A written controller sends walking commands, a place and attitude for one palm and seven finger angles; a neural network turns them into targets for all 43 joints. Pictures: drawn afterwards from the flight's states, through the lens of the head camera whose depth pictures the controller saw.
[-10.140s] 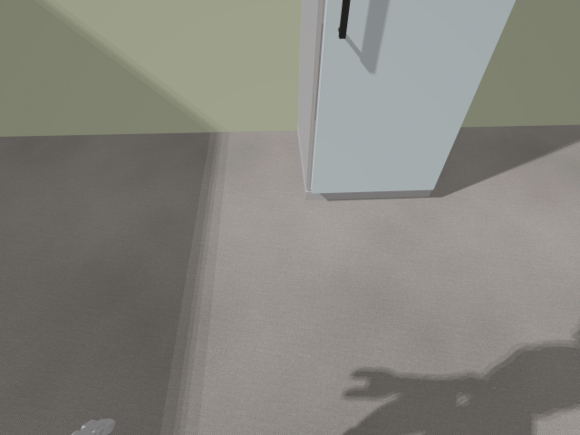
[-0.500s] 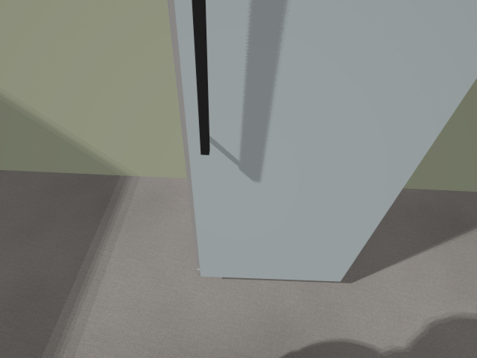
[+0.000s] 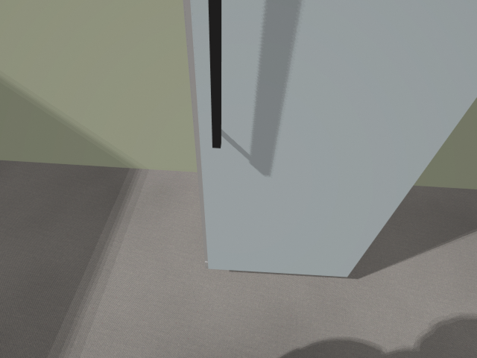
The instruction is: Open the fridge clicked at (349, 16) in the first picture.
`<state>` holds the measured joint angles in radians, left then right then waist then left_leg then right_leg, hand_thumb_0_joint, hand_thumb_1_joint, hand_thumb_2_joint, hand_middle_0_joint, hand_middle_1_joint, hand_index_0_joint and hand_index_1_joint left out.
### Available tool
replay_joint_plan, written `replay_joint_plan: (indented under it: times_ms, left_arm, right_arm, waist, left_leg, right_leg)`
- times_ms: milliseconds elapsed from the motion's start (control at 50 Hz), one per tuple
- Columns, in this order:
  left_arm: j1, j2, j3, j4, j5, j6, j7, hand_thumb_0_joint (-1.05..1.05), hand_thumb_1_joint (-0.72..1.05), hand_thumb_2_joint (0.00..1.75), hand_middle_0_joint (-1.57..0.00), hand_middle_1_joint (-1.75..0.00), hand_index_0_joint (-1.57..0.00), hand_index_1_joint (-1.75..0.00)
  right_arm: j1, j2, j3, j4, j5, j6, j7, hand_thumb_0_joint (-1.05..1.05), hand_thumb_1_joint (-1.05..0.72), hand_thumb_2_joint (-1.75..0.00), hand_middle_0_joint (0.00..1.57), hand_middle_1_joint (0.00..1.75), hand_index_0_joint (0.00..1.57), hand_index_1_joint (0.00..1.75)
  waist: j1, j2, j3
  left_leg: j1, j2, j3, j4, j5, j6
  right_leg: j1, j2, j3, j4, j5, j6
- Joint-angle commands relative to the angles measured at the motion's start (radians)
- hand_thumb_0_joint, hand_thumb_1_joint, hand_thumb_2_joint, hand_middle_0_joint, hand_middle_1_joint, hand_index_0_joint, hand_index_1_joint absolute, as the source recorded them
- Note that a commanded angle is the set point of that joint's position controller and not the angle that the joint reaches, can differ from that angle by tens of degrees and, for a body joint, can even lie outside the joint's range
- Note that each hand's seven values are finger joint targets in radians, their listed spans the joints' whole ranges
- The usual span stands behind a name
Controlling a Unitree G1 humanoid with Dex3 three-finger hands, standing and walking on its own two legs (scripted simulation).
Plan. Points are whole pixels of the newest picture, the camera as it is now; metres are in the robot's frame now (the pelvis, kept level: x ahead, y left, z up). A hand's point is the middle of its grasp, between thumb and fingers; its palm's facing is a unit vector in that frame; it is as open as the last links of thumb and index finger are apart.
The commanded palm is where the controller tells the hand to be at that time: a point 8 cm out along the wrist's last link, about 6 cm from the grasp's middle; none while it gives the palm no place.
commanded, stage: look again from close up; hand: left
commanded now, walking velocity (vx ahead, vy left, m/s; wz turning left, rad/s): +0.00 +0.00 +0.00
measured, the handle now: (216, 40) +0.57 +0.09 +0.27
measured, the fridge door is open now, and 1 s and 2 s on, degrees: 0 0 0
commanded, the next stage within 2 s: none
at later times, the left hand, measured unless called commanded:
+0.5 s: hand out of the picture -0.04 +0.19 -0.17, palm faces +0.01 -0.97 -0.24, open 7.4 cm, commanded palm none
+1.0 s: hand out of the picture -0.02 +0.19 -0.17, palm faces +0.00 -0.97 -0.24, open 7.4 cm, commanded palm none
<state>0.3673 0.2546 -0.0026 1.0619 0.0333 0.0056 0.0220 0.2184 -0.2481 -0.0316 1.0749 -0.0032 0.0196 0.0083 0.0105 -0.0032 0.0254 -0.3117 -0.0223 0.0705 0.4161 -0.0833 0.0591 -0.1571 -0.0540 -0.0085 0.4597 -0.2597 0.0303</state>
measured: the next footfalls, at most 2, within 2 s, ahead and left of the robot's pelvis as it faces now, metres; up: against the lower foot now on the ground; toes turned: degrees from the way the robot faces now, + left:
none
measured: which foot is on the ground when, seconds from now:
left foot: down 0.00-1.00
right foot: down 0.00-1.00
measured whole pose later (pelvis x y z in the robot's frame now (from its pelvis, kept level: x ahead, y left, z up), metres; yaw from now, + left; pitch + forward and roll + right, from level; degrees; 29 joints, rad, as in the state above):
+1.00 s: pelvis +0.00 -0.01 +0.00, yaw -1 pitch -3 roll -1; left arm 0.35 0.22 0.01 1.08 0.03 0.00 0.02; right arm 0.23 -0.22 -0.03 1.11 -0.01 0.02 0.00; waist 0.00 0.01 0.03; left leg -0.31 -0.02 0.05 0.40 -0.10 0.04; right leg -0.17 -0.03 0.02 0.46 -0.25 0.03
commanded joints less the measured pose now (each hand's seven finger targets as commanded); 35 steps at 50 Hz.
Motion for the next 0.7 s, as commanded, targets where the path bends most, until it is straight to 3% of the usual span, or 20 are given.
replay_joint_plan:
  times_ms: [0,60,160,300,380,440,520,680]
  left_arm:
    - [0.08,0.141,0.032,-0.029,0.0,-0.008,0.011,0.0,0.9,0.9,-0.2,-0.3,-0.2,-0.3]
    - [0.108,0.13,0.035,-0.021,0.001,-0.006,0.012,0.0,0.9,0.9,-0.2,-0.3,-0.2,-0.3]
    - [0.079,0.128,0.033,-0.028,-0.004,-0.016,0.011,0.0,0.9,0.9,-0.2,-0.3,-0.2,-0.3]
    - [0.096,0.112,0.035,-0.019,-0.001,-0.01,0.012,0.0,0.9,0.9,-0.2,-0.3,-0.2,-0.3]
    - [0.09,0.114,0.034,-0.017,-0.006,-0.016,0.01,0.0,0.9,0.9,-0.2,-0.3,-0.2,-0.3]
    - [0.065,0.119,0.035,-0.023,-0.007,-0.018,0.011,0.0,0.9,0.9,-0.2,-0.3,-0.2,-0.3]
    - [0.078,0.109,0.036,-0.014,-0.006,-0.014,0.01,0.0,0.9,0.9,-0.2,-0.3,-0.2,-0.3]
    - [0.064,0.107,0.034,-0.015,-0.009,-0.019,0.01,0.0,0.9,0.9,-0.2,-0.3,-0.2,-0.3]
  right_arm:
    - [-0.008,-0.179,-0.038,-0.054,-0.005,-0.015,-0.015,0.0,-0.9,-0.9,0.2,0.3,0.2,0.3]
    - [-0.012,-0.167,-0.039,-0.054,-0.006,-0.012,-0.016,0.0,-0.9,-0.9,0.2,0.3,0.2,0.3]
    - [0.003,-0.143,-0.036,-0.048,-0.004,-0.016,-0.017,0.0,-0.9,-0.9,0.2,0.3,0.2,0.3]
    - [0.005,-0.145,-0.035,-0.044,-0.007,-0.01,-0.017,0.0,-0.9,-0.9,0.2,0.3,0.2,0.3]
    - [0.017,-0.125,-0.032,-0.039,-0.006,-0.012,-0.018,0.0,-0.9,-0.9,0.2,0.3,0.2,0.3]
    - [0.03,-0.126,-0.032,-0.032,-0.004,-0.013,-0.017,0.0,-0.9,-0.9,0.2,0.3,0.2,0.3]
    - [0.026,-0.131,-0.031,-0.029,-0.007,-0.011,-0.018,0.0,-0.9,-0.9,0.2,0.3,0.2,0.3]
    - [0.029,-0.122,-0.028,-0.022,-0.006,-0.015,-0.019,0.0,-0.9,-0.9,0.2,0.3,0.2,0.3]
  waist:
    - [-0.006,0.033,0.063]
    - [0.006,0.034,0.061]
    - [-0.013,-0.003,0.037]
    - [-0.006,0.038,0.08]
    - [-0.009,-0.012,0.054]
    - [-0.019,-0.004,0.055]
    - [-0.008,0.022,0.081]
    - [-0.013,0.005,0.052]
  left_leg:
    - [0.033,0.133,-0.195,-0.194,-0.44,-0.042]
    - [0.009,0.125,-0.187,-0.196,-0.446,-0.045]
    - [0.084,0.112,-0.164,-0.134,-0.335,-0.044]
    - [0.025,0.117,-0.188,-0.185,-0.435,-0.046]
    - [0.069,0.1,-0.159,-0.129,-0.333,-0.048]
    - [0.094,0.108,-0.169,-0.123,-0.332,-0.045]
    - [0.034,0.112,-0.185,-0.165,-0.403,-0.045]
    - [0.081,0.105,-0.168,-0.131,-0.325,-0.046]
  right_leg:
    - [-0.135,-0.024,0.044,-0.109,-0.19,-0.061]
    - [-0.111,-0.021,0.04,-0.104,-0.17,-0.061]
    - [-0.156,-0.043,0.079,-0.142,-0.173,-0.065]
    - [-0.154,-0.02,0.063,-0.131,-0.219,-0.059]
    - [-0.16,-0.041,0.093,-0.158,-0.202,-0.067]
    - [-0.191,-0.041,0.09,-0.161,-0.224,-0.063]
    - [-0.166,-0.024,0.082,-0.143,-0.233,-0.06]
    - [-0.167,-0.035,0.096,-0.153,-0.203,-0.063]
